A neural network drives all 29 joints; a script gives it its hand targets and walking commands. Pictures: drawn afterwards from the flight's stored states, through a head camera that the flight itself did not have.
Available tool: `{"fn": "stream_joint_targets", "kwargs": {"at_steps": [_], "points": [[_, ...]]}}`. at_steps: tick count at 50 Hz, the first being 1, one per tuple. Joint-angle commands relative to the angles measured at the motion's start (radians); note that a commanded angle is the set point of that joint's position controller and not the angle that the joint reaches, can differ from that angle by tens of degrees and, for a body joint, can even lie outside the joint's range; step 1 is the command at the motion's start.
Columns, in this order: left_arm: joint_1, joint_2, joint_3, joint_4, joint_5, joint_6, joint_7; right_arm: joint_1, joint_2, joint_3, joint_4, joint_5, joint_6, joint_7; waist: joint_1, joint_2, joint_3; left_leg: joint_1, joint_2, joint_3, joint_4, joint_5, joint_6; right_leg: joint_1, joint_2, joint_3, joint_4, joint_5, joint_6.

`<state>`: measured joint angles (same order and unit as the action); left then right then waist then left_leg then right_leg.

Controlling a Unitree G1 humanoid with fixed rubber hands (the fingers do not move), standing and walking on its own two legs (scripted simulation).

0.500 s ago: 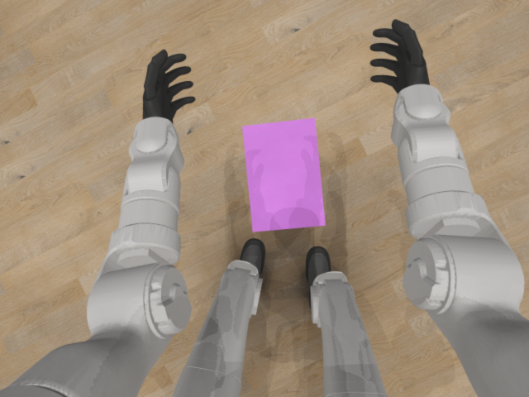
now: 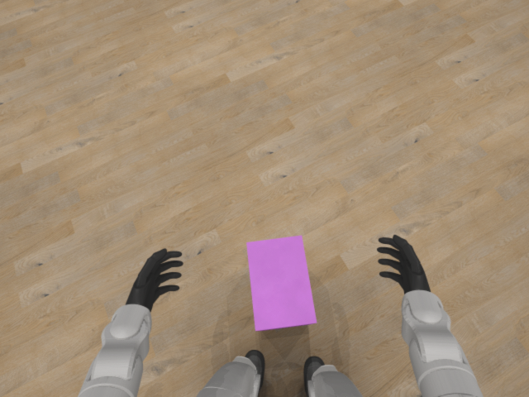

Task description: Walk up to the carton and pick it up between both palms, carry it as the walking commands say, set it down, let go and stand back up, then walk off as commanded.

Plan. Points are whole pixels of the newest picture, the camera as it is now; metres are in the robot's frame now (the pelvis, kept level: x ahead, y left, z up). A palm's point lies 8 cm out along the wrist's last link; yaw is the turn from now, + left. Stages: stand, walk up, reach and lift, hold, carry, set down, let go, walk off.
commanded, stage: let go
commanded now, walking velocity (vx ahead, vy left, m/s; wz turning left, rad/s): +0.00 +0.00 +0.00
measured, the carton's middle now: (279, 287) +0.33 +0.02 -0.62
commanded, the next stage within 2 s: stand in 0.76 s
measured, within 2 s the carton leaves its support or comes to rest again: neither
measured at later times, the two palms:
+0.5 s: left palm (130, 337) +0.18 +0.22 -0.05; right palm (474, 362) +0.18 -0.24 -0.05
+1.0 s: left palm (90, 358) +0.14 +0.28 -0.08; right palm out of the picture +0.14 -0.29 -0.06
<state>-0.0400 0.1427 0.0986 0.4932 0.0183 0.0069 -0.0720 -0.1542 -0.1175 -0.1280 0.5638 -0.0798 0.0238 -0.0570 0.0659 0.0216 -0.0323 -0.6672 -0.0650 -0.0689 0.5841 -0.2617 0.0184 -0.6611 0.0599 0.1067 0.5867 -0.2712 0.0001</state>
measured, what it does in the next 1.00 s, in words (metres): stands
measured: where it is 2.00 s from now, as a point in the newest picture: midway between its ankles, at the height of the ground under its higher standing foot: outside the picture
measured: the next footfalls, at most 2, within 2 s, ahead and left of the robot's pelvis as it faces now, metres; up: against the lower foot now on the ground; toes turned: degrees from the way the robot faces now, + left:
none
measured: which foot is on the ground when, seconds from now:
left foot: down 0.00-1.00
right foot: down 0.00-1.00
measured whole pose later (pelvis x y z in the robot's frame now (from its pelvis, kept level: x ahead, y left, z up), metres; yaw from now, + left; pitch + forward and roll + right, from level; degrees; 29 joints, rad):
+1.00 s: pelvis +0.01 +0.00 +0.01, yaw +1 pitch +0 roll +0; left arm 0.21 0.33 0.05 0.66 0.04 0.03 0.01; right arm 0.22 -0.32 -0.05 0.70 -0.05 0.02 -0.02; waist 0.00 -0.03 0.00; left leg -0.22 -0.06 -0.09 0.54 -0.31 0.03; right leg -0.20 0.06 0.09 0.52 -0.32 -0.01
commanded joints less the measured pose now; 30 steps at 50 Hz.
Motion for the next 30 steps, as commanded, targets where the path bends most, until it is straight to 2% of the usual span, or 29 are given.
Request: {"fn": "stream_joint_targets", "kwargs": {"at_steps": [1, 5, 9, 16, 25, 30], "points": [[0.061, 0.083, -0.013, -0.127, -0.019, -0.022, 0.009, 0.058, -0.099, -0.008, -0.105, 0.029, -0.03, 0.019, -0.018, -0.002, -0.326, 0.432, 0.052, 0.029, -0.063, 0.414, -0.053, 0.254, -0.005, -0.06, -0.087, 0.232, 0.014], [0.168, 0.114, -0.024, -0.157, -0.028, -0.017, 0.013, 0.173, -0.123, 0.014, -0.143, 0.049, -0.033, 0.045, -0.015, -0.022, -0.227, 0.474, 0.044, 0.03, -0.126, 0.392, -0.046, 0.394, -0.013, -0.058, -0.145, 0.274, 0.012], [0.22, 0.145, -0.04, -0.169, -0.03, -0.004, 0.008, 0.257, -0.141, 0.037, -0.185, 0.067, -0.024, 0.072, -0.032, -0.037, -0.146, 0.513, 0.036, 0.029, -0.173, 0.357, -0.033, 0.504, -0.024, -0.055, -0.194, 0.303, 0.014], [0.238, 0.162, -0.055, -0.161, -0.022, 0.042, 0.002, 0.338, -0.157, 0.057, -0.214, 0.078, 0.021, 0.101, -0.048, -0.042, -0.022, 0.556, 0.029, 0.039, -0.185, 0.274, -0.027, 0.557, -0.049, -0.045, -0.213, 0.265, 0.023], [0.226, 0.185, -0.042, -0.163, 0.011, 0.116, 0.004, 0.333, -0.172, 0.052, -0.219, 0.073, 0.086, 0.11, -0.053, -0.019, 0.074, 0.584, 0.017, 0.043, -0.191, 0.222, -0.023, 0.567, -0.042, -0.059, -0.199, 0.241, 0.02], [0.204, 0.175, -0.036, -0.175, 0.007, 0.193, 0.041, 0.341, -0.195, 0.051, -0.194, 0.088, 0.07, 0.091, -0.06, -0.025, 0.058, 0.539, 0.016, 0.034, -0.178, 0.193, -0.033, 0.569, -0.042, -0.069, -0.173, 0.252, 0.015]]}}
